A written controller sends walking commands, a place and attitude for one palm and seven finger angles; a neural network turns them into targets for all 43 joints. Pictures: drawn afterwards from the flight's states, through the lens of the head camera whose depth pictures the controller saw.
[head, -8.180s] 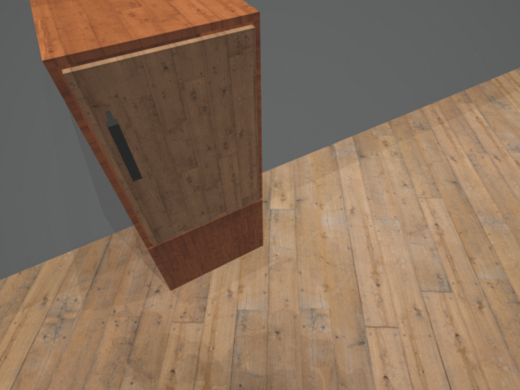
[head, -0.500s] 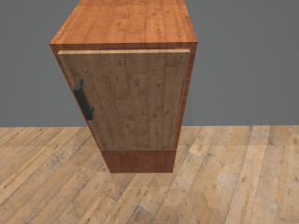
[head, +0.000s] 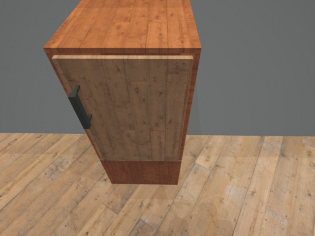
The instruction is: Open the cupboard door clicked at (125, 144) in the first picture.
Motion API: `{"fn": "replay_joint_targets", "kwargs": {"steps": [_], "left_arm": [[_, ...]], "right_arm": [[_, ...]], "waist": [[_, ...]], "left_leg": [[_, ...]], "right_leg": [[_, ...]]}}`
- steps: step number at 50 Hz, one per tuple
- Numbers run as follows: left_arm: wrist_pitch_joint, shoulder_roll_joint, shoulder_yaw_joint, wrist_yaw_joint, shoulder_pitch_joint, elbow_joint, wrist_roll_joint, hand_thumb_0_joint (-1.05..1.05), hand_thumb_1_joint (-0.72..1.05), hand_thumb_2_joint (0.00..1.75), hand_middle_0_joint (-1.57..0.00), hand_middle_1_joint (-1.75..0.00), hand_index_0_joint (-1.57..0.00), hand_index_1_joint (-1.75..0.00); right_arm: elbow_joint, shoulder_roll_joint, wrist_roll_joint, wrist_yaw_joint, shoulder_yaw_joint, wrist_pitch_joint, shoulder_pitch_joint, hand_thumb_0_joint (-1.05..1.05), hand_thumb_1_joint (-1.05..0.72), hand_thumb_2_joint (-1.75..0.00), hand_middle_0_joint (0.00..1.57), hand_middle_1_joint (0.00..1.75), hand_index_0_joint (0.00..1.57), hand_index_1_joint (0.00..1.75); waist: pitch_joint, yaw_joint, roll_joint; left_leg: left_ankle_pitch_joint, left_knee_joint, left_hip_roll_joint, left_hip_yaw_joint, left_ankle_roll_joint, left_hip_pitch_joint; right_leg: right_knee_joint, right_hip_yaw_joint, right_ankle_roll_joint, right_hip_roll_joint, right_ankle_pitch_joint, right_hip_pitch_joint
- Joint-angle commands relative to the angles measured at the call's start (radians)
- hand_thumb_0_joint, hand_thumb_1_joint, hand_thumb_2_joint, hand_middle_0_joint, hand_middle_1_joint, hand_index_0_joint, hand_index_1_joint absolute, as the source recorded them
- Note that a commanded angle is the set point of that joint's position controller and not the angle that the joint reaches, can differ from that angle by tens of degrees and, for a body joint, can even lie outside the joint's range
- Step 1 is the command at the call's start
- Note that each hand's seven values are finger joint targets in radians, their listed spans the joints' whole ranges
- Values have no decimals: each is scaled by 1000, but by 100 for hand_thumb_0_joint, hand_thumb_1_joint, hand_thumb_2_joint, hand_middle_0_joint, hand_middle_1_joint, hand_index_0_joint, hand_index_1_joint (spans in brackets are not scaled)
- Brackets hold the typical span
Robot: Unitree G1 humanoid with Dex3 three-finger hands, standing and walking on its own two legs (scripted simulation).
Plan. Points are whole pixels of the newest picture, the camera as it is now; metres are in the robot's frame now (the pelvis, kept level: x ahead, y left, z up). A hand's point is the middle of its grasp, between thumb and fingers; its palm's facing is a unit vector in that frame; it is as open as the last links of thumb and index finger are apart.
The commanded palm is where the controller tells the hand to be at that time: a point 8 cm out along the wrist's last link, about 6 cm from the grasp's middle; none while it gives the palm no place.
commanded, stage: come to a stop and stand still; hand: left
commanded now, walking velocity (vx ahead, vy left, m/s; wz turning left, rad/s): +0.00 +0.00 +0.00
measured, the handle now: (82, 107) +0.49 +0.29 +0.01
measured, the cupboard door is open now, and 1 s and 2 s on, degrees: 0 0 0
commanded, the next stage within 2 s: look again from close up in 0.16 s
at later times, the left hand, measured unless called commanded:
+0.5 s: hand out of the picture +0.00 +0.16 -0.17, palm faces +0.04 -0.98 -0.21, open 7.3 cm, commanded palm none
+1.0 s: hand out of the picture +0.00 +0.16 -0.17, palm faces +0.05 -0.98 -0.21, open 7.3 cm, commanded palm none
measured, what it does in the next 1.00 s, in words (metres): stands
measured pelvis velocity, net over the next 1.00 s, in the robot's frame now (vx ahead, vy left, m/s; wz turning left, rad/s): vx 0.00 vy -0.01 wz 0.00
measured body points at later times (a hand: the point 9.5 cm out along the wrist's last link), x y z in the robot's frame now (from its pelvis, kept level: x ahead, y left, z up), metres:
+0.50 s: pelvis +0.01 -0.01 +0.00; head +0.03 -0.02 +0.45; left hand +0.00 +0.21 -0.15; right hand +0.01 -0.23 -0.17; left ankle -0.02 +0.13 -0.74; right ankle -0.03 -0.09 -0.74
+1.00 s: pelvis +0.00 -0.01 +0.00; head +0.03 -0.02 +0.45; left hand +0.00 +0.22 -0.16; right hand +0.01 -0.23 -0.17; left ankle -0.02 +0.13 -0.74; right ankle -0.03 -0.09 -0.74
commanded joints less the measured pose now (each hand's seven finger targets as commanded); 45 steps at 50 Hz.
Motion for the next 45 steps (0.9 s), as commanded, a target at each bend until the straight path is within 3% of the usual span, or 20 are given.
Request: {"fn": "replay_joint_targets", "kwargs": {"steps": [1, 6, 15, 23, 43, 45], "left_arm": [[-13, 114, 19, 7, 61, -35, -1, 0, 90, 90, -20, -30, -20, -30], [-16, 118, 20, 7, 62, -35, -1, 0, 90, 90, -20, -30, -20, -30], [-15, 115, 21, 7, 61, -36, -4, 0, 90, 90, -20, -30, -20, -30], [-17, 112, 23, 8, 67, -37, -4, 0, 90, 90, -20, -30, -20, -30], [-15, 101, 22, 9, 76, -27, -4, 0, 90, 90, -20, -30, -20, -30], [-18, 131, 30, 10, 60, -40, -3, 0, 90, 90, -20, -30, -20, -30]], "right_arm": [[-20, -76, -1, -7, -11, -16, 61, 0, -90, -90, 20, 30, 20, 30], [-18, -74, -1, -7, -11, -14, 65, 0, -90, -90, 20, 30, 20, 30], [-11, -72, -3, -8, -11, -12, 68, 0, -90, -90, 20, 30, 20, 30], [-6, -71, -3, -11, -11, -15, 74, 0, -90, -90, 20, 30, 20, 30], [1, -63, -3, -12, -10, -12, 78, 0, -90, -90, 20, 30, 20, 30], [-11, -88, -1, -12, -19, -12, 64, 0, -90, -90, 20, 30, 20, 30]], "waist": [[14, -2, -21], [8, -3, -43], [10, -2, -30], [-5, 0, -27], [23, 3, -19], [20, 7, -15]], "left_leg": [[194, -48, 77, -57, 37, 33], [197, -44, 75, -55, 33, 32], [183, -49, 75, -53, 29, 27], [220, -42, 79, -50, 28, 37], [205, -56, 80, -55, 29, 34], [224, -48, 78, -54, 28, 24]], "right_leg": [[-95, 99, -10, -115, 300, -51], [-98, 99, -10, -116, 330, -36], [-108, 101, -13, -115, 306, -34], [-98, 97, -13, -116, 369, -16], [-116, 94, -11, -113, 324, -29], [-102, 109, -19, -130, 386, -24]]}}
